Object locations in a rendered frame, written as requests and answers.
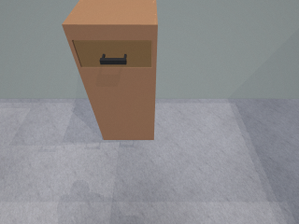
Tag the drawer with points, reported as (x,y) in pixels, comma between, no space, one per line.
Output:
(138,52)

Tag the handle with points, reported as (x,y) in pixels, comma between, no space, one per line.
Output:
(113,61)

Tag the cabinet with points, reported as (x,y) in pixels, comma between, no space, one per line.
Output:
(122,98)

